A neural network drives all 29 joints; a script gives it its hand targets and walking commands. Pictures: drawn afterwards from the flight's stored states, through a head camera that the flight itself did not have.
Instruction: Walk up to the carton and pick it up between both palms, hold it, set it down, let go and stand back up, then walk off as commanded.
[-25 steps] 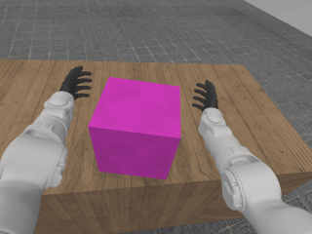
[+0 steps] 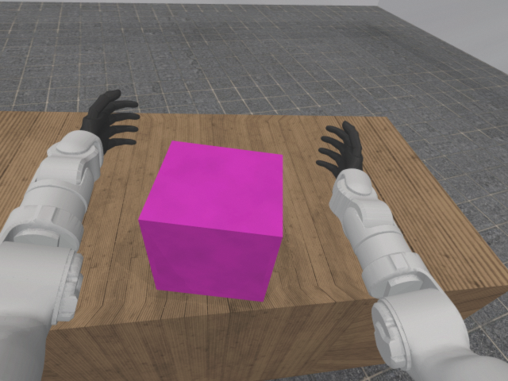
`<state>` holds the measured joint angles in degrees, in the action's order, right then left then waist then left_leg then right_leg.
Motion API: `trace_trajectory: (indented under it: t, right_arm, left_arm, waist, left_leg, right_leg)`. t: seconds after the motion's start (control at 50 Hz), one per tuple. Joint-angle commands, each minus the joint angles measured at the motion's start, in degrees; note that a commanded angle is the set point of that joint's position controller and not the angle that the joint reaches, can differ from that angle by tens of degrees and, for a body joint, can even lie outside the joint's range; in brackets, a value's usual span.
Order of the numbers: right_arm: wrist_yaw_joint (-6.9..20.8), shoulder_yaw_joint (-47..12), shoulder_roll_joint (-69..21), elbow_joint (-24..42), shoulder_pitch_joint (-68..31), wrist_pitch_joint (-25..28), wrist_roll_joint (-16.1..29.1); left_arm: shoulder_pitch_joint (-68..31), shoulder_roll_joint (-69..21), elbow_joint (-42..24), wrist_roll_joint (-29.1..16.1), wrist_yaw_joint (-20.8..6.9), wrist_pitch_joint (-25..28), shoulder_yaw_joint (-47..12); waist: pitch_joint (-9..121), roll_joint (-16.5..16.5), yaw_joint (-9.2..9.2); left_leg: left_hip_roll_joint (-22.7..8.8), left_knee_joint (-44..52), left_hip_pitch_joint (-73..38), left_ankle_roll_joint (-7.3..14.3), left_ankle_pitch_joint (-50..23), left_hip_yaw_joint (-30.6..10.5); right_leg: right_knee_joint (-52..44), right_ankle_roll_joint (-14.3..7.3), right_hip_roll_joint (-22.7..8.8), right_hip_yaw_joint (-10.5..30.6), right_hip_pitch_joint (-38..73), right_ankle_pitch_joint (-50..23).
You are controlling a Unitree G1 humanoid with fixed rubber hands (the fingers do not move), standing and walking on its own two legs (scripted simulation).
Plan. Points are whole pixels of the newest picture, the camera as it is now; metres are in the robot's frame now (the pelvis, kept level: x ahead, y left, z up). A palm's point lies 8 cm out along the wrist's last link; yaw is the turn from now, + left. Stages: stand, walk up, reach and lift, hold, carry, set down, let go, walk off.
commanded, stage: set down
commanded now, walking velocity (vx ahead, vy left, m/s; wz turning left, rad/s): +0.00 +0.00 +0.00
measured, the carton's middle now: (218, 223) +0.42 -0.01 -0.02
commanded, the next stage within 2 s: none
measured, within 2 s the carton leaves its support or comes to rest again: neither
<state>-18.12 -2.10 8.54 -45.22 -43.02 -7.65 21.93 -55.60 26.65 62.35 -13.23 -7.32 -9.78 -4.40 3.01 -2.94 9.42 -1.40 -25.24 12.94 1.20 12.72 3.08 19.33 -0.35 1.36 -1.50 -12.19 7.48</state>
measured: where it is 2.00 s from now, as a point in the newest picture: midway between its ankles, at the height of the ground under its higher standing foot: outside the picture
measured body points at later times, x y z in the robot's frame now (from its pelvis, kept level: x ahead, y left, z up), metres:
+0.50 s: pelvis +0.01 +0.01 +0.00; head +0.00 +0.04 +0.45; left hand +0.42 +0.22 +0.11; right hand +0.35 -0.20 +0.11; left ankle +0.01 +0.10 -0.74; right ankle +0.03 -0.12 -0.74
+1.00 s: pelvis +0.02 +0.00 +0.00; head +0.03 +0.02 +0.45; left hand +0.32 +0.24 +0.04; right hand +0.26 -0.18 +0.03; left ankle +0.01 +0.10 -0.74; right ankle +0.03 -0.12 -0.74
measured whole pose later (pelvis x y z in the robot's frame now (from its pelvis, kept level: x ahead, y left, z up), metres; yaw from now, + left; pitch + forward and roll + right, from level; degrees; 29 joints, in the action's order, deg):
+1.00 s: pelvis +0.02 +0.00 +0.00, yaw +0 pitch -3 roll -1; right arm -16.1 -2.7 0.7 -3.8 11.5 -0.2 9.8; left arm -3.5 22.9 16.3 -13.7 -8.7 -1.2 0.9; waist -3.4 -2.0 0.0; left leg -1.1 -24.2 7.2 0.9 14.5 2.7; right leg 20.1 -0.6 1.2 -1.5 -7.2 10.3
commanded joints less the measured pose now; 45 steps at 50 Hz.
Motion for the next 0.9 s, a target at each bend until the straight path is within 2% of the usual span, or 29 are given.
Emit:
trace_trajectory:
  t: [0.0, 0.08, 0.1, 0.14, 0.16, 0.18, 0.22, 0.24, 0.26, 0.28, 0.34, 0.38, 0.4, 0.42, 0.46, 0.52, 0.54, 0.56, 0.58, 0.62, 0.64, 0.66, 0.72, 0.74, 0.76, 0.78, 0.8, 0.84, 0.88]
  right_arm:
    - [1.29, 1.7, 2.18, 9.7, -20.64, -4.4, -0.88]
    - [1.45, -1.08, 0.38, 12.84, -8.87, -3.07, -2.06]
    - [1.06, -2.14, 0.05, 15.52, -2.86, -1.21, -1.46]
    - [0.76, -2.02, -0.21, 18.56, -2.44, 0.14, -2.32]
    - [0.14, -1.87, -1.29, 20.65, 3.86, 1.75, -2.56]
    - [-0.75, 0.27, -0.44, 23.79, -0.53, 2.64, -3.8]
    - [-1.17, 4.91, 1.32, 27.06, -3.0, 2.86, -5.9]
    - [-1.07, 4.58, 0.75, 29.64, -0.91, 3.36, -7.29]
    - [-1.06, 8.18, 1.94, 34.22, -2.25, 3.47, -9.42]
    - [-0.54, 8.79, 1.88, 33.13, -4.16, 2.87, -10.16]
    - [-0.09, 7.37, 0.38, 32.28, 5.13, 1.42, -9.91]
    - [-0.19, 5.37, -0.31, 26.18, 8.39, -0.16, -8.74]
    - [0.08, 3.67, -0.93, 27.76, 10.08, -0.28, -7.38]
    - [0.08, 1.61, -1.91, 26.52, 14.88, -0.94, -6.25]
    - [-0.37, -1.27, -3.36, 25.39, 24.87, 0.87, -3.66]
    - [-0.23, -1.21, -1.08, 32.68, 30.73, 3.26, -2.62]
    - [-0.37, -0.35, -0.97, 34.67, 26.9, 3.46, -2.98]
    - [-0.24, 3.02, 0.07, 39.05, 21.57, 3.08, -5.83]
    - [0.01, 3.32, -0.93, 41.34, 25.03, 2.91, -6.81]
    - [-0.08, 6.53, 0.73, 50.35, 19.21, 4.1, -11.26]
    - [0.37, 3.45, -2.35, 52.46, 31.36, 5.28, -10.89]
    - [0.67, 4.09, -1.69, 53.16, 30.35, 5.42, -12.27]
    - [1.3, 0.57, -3.56, 49.06, 46.34, 6.5, -12.75]
    - [1.43, 0.96, -4.39, 47.17, 42.48, 6.11, -13.15]
    - [1.73, 0.64, -3.15, 47.65, 40.36, 6.21, -12.25]
    - [2.21, -3.96, -7.18, 43.78, 56.03, 7.2, -10.83]
    - [1.84, -1.45, -5.25, 48.05, 48.07, 8.03, -12.12]
    - [1.96, -0.22, -4.66, 48.5, 45.89, 7.82, -12.49]
    - [1.93, 1.23, -5.68, 51.2, 41.89, 9.71, -13.96]
  left_arm:
    - [-23.01, 6.6, -4.3, -0.37, -0.34, -0.63, 0.3]
    - [-11.67, 5.21, -6.97, 1.53, -0.45, 0.57, 4.15]
    - [-6.57, 4.53, -11.69, 3.88, -0.7, 0.63, 5.78]
    - [-6.97, 7.09, -13.5, 3.35, -1.21, 1.34, 9.03]
    - [-1.22, 5.12, -16.21, 4.27, -1.41, 1.55, 8.89]
    - [-4.54, 4.89, -18.66, 3.5, -1.69, 1.06, 9.47]
    - [-8.68, 5.42, -22.97, 1.37, -1.16, 0.84, 7.83]
    - [-6.08, 5.04, -23.36, 0.92, -1.15, 1.24, 8.01]
    - [-8.22, 5.69, -27.6, -0.58, -0.64, 1.68, 7.44]
    - [-11.43, 6.06, -27.95, -1.99, -0.15, 2.31, 5.9]
    - [-1.7, 5.07, -30.15, -0.65, -0.07, 1.02, 5.69]
    - [-0.4, 3.15, -28.48, 0.47, -0.97, -1.26, 5.42]
    - [2.52, 4.47, -30.28, 1.65, -1.16, -2.03, 7.53]
    - [5.32, 4.36, -31.52, 3.06, -1.45, -2.77, 8.37]
    - [17.57, 0.87, -35.41, 6.35, -2.45, -4.58, 10.89]
    - [23.01, -0.34, -45.66, 8.94, -3.13, -6.95, 14.0]
    - [20.64, -0.09, -46.01, 8.03, -3.12, -6.7, 12.48]
    - [16.64, 1.82, -44.84, 6.49, -2.77, -6.61, 12.23]
    - [22.7, 0.2, -42.26, 6.37, -3.02, -6.6, 11.96]
    - [19.32, 1.57, -46.09, 3.99, -2.35, -5.03, 12.36]
    - [31.86, 0.36, -48.77, 4.57, -2.29, -3.16, 12.51]
    - [29.73, 0.82, -49.6, 2.58, -2.38, -1.99, 11.38]
    - [41.85, -1.58, -48.52, 3.76, -3.0, 1.89, 11.66]
    - [35.77, -0.61, -49.26, 3.27, -3.01, 2.56, 11.28]
    - [32.53, 1.71, -49.6, 2.42, -3.05, 2.93, 11.07]
    - [48.18, -2.2, -49.71, 4.06, -3.34, 4.93, 11.73]
    - [39.24, 1.04, -52.07, 2.62, -3.55, 6.15, 11.55]
    - [34.81, 4.59, -52.99, 1.36, -2.65, 8.7, 10.31]
    - [33.69, 5.99, -55.3, -0.27, -1.33, 11.66, 10.04]
  waist:
    - [7.83, 6.1, -0.98]
    - [8.8, 3.9, -3.58]
    - [12.0, 4.41, -3.85]
    - [15.25, 2.62, -5.56]
    - [16.59, 2.68, -4.79]
    - [18.47, 2.12, -4.85]
    - [20.06, 3.92, -2.33]
    - [18.43, 4.05, -3.48]
    - [20.49, 2.79, -1.44]
    - [19.09, 5.59, -1.43]
    - [15.53, 7.98, -1.99]
    - [12.2, 8.94, -1.57]
    - [11.38, 8.95, -3.84]
    - [11.93, 10.27, -3.42]
    - [6.58, 11.36, -6.84]
    - [5.25, 12.11, -7.33]
    - [5.03, 12.44, -7.2]
    - [4.39, 10.02, -6.24]
    - [0.47, 7.35, -6.5]
    - [2.44, 3.59, -6.71]
    - [1.16, 2.01, -7.83]
    - [1.9, 0.43, -6.19]
    - [2.4, 1.75, -8.0]
    - [3.25, 2.93, -6.93]
    - [5.22, 5.52, -7.4]
    - [-0.42, 5.66, -9.51]
    - [4.89, 5.92, -8.32]
    - [5.74, 7.55, -7.47]
    - [5.39, 8.76, -8.87]
  left_leg:
    - [1.65, 6.88, -1.0, -0.81, 1.89, -0.57]
    - [2.32, 6.65, -3.63, -0.39, -2.95, -0.6]
    - [1.88, 6.1, -6.2, -0.96, -7.37, -0.71]
    - [1.73, 5.03, -6.36, -0.56, -9.51, -0.53]
    - [1.78, 4.97, -9.03, -0.77, -12.44, -0.42]
    - [1.41, 5.1, -8.68, -1.22, -12.79, 0.28]
    - [1.48, 4.92, -8.36, -2.15, -9.49, 0.73]
    - [1.63, 5.19, -7.5, -1.7, -6.19, 0.92]
    - [1.21, 5.43, -7.62, -1.47, -5.18, 0.85]
    - [0.95, 5.49, -6.4, -2.03, -2.09, 0.03]
    - [0.28, 6.17, -7.88, -1.79, -0.65, -0.28]
    - [-0.91, 4.97, -10.89, -2.87, -5.85, -1.84]
    - [-0.34, 4.59, -10.19, -2.72, -8.38, -1.29]
    - [-0.44, 4.25, -12.91, -3.2, -12.66, -1.41]
    - [-0.42, 4.5, -16.79, -3.96, -21.1, -1.31]
    - [0.15, 2.46, -18.65, -5.87, -32.93, -0.9]
    - [0.2, 2.81, -17.01, -5.64, -30.05, -0.13]
    - [0.82, 3.9, -12.55, -4.81, -22.3, 0.88]
    - [0.5, 5.25, -9.23, -3.76, -16.29, 0.55]
    - [1.11, 6.82, -5.5, -2.4, -9.0, 1.28]
    - [0.79, 6.64, -7.41, -1.36, -10.61, 0.96]
    - [0.74, 6.7, -8.26, -1.31, -8.81, 0.64]
    - [-0.09, 5.96, -12.56, -1.6, -14.74, -0.02]
    - [-0.34, 5.28, -11.75, -2.0, -16.01, -0.59]
    - [0.05, 4.6, -10.69, -2.76, -13.88, -0.15]
    - [-0.13, 5.42, -12.56, -2.12, -16.91, -0.63]
    - [-0.46, 4.64, -11.39, -2.58, -14.81, -0.42]
    - [-0.33, 5.19, -7.47, -1.97, -8.01, -0.78]
    - [-0.75, 6.36, -2.88, -1.78, -1.26, -0.82]
  right_leg:
    - [-2.0, -1.18, 0.03, -0.01, 6.58, 2.09]
    - [-1.43, -0.85, -0.32, 0.84, 11.29, -2.98]
    - [-0.96, -1.16, 0.05, 0.78, 12.85, -8.63]
    - [-0.85, 0.22, -0.25, 1.4, 12.89, -11.31]
    - [-1.06, 0.55, -0.61, 1.91, 14.61, -15.28]
    - [-1.14, 0.81, -0.02, 1.25, 14.4, -16.11]
    - [-1.93, 0.71, 0.34, 0.49, 12.36, -12.33]
    - [-1.63, 1.09, 0.32, 0.07, 11.35, -8.96]
    - [-1.36, 1.01, 0.13, -0.15, 8.84, -7.66]
    - [-1.17, 0.46, 0.03, -0.68, 7.16, -4.02]
    - [-1.05, -0.76, 0.19, -0.31, 7.53, -2.26]
    - [-1.64, -1.11, 0.15, 0.03, 8.36, -5.13]
    - [-1.18, -0.79, 0.18, 0.73, 9.7, -6.4]
    - [-1.36, -0.69, 0.09, 0.89, 9.83, -9.35]
    - [-2.31, -0.7, 0.7, 1.29, 15.55, -15.88]
    - [-2.74, -0.11, 2.19, 0.74, 15.67, -19.39]
    - [-3.27, -0.4, 1.78, 0.57, 14.28, -16.46]
    - [-3.18, -0.45, 1.62, 0.07, 12.89, -11.43]
    - [-3.69, -1.06, 1.51, 0.11, 13.48, -8.76]
    - [-2.7, -0.5, 0.74, 0.27, 13.47, -5.82]
    - [-2.29, -0.65, 0.67, -0.15, 13.96, -7.95]
    - [-2.51, -0.15, 0.04, -0.13, 12.81, -7.0]
    - [-2.14, -1.0, 0.05, 0.4, 12.85, -11.16]
    - [-1.91, -0.62, 0.15, 0.87, 11.94, -10.55]
    - [-2.08, -0.97, -0.4, 1.35, 11.82, -9.08]
    - [-2.23, -1.51, -0.38, 1.9, 14.45, -11.6]
    - [-2.26, -0.99, -1.26, 2.05, 13.13, -10.97]
    - [-1.52, -1.24, -1.63, 2.33, 12.07, -5.68]
    - [-0.68, -1.61, -2.02, 2.49, 11.15, 1.34]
